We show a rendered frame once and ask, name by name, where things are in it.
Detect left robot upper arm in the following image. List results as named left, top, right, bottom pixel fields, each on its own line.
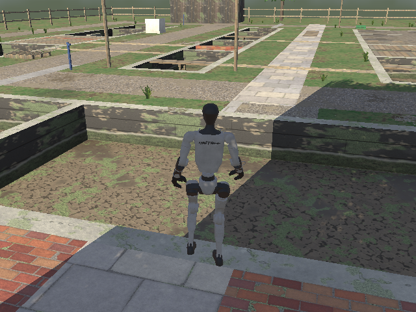
left=178, top=131, right=196, bottom=167

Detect robot right forearm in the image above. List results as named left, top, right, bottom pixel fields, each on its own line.
left=234, top=157, right=243, bottom=173

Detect robot right hand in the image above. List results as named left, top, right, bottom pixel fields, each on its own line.
left=229, top=170, right=244, bottom=180

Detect robot left forearm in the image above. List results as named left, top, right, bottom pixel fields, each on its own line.
left=173, top=157, right=185, bottom=178

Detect robot left hand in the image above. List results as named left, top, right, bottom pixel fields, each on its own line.
left=172, top=175, right=187, bottom=188

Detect right robot shin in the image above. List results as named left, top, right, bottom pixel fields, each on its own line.
left=214, top=214, right=225, bottom=257

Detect right robot upper arm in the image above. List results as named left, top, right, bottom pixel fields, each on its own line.
left=223, top=132, right=240, bottom=166

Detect right robot foot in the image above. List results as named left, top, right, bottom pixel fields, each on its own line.
left=213, top=250, right=223, bottom=267

